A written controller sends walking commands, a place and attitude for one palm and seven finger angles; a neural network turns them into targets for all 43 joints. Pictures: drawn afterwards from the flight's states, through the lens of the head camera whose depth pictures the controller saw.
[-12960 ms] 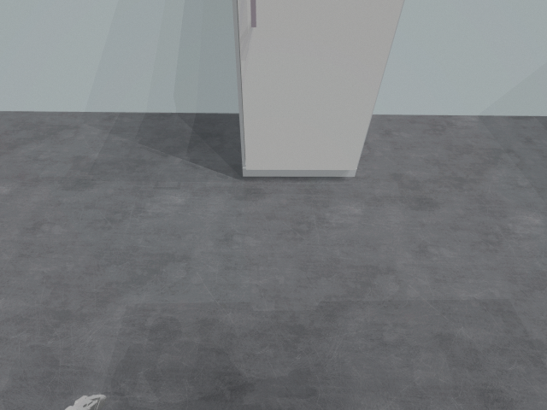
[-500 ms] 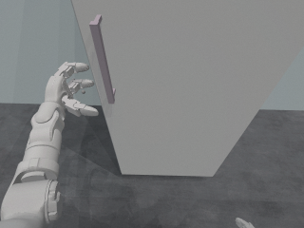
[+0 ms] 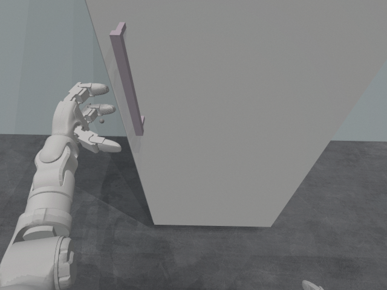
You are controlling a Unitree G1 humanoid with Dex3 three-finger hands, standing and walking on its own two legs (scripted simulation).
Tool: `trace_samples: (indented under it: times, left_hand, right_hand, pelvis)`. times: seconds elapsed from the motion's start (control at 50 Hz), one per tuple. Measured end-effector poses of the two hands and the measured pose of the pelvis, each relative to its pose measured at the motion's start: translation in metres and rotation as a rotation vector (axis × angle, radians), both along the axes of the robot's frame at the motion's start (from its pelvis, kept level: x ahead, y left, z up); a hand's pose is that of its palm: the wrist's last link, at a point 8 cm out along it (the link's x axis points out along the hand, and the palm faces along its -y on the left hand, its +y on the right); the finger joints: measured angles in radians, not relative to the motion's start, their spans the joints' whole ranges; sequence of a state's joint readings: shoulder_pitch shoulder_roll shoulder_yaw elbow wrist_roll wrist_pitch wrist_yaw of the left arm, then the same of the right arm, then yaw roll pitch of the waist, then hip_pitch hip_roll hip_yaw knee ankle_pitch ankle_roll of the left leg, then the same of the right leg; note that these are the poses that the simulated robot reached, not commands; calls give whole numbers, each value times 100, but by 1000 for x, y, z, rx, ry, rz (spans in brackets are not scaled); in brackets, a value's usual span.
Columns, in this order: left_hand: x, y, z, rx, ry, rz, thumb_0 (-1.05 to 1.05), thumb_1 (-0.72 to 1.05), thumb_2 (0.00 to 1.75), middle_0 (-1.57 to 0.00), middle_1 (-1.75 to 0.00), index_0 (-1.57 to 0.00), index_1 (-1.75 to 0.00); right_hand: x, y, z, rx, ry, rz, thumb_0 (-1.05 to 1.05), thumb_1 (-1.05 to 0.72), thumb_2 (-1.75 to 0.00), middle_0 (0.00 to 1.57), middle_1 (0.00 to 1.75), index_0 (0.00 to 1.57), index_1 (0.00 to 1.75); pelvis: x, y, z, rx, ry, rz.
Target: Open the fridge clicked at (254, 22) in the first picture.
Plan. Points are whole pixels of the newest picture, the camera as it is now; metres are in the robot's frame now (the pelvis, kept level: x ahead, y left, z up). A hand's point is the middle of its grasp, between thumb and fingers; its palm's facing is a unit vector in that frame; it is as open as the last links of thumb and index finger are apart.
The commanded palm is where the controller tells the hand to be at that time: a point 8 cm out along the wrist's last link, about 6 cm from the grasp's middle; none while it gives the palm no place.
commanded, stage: move the hooked fingers beside the handle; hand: left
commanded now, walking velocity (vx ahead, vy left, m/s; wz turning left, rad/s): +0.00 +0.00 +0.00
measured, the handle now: (131, 87) +0.49 +0.14 +0.17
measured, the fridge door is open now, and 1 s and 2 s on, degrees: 0 0 0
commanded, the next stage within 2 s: feel for the door with the fingertips in 0.30 s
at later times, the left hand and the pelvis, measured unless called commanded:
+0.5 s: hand (105, 120) +0.42 +0.19 +0.14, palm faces -0.01 -1.00 +0.00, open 14.0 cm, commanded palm +0.40 +0.23 +0.14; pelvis +0.00 +0.00 +0.00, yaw +0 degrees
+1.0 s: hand (118, 117) +0.44 +0.17 +0.13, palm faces +0.00 -1.00 +0.01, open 14.0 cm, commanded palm +0.41 +0.22 +0.14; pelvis +0.00 +0.00 +0.00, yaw +0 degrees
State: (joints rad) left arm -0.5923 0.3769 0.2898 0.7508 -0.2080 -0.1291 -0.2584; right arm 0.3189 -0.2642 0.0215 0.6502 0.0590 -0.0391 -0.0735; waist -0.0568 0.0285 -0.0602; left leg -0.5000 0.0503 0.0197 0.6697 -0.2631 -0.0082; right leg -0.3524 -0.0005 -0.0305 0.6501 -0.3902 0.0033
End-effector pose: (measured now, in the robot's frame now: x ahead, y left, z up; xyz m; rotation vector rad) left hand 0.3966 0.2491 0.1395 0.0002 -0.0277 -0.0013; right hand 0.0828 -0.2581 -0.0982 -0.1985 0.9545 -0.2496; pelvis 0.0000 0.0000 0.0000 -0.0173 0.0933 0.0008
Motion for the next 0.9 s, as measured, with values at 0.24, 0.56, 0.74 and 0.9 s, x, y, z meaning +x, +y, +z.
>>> trace_samples:
  times: [0.24, 0.56, 0.74, 0.9]
  left_hand:
    - [-1, -2, -3, -3, 10, 3, -1, -50, 30, -30, -120, -30, -120]
    - [7, -14, -4, -5, 17, -22, -1, -50, 30, -30, -120, -30, -120]
    - [17, -32, -11, -16, 25, -18, -1, -50, 30, -30, -120, -30, -120]
    - [17, -34, -8, -8, 8, -7, -1, -50, 30, -30, -120, -30, -120]
  right_hand:
    - [17, 5, 3, 2, -35, 35, 1, -91, -89, 20, 30, 20, 30]
    - [-8, 5, -5, 5, 34, 11, 1, -91, -89, 20, 30, 20, 30]
    - [-15, 5, -6, 14, 39, -7, 1, -91, -89, 20, 30, 20, 30]
    - [-14, 5, -7, 24, 38, -15, 1, -91, -89, 20, 30, 20, 30]
  pelvis:
    - [-2, 1, -1, -1, -1, 9]
    - [-3, 3, -2, -3, 7, 10]
    - [-3, 3, -2, -1, 15, -3]
    - [1, 1, -2, 1, 13, -8]
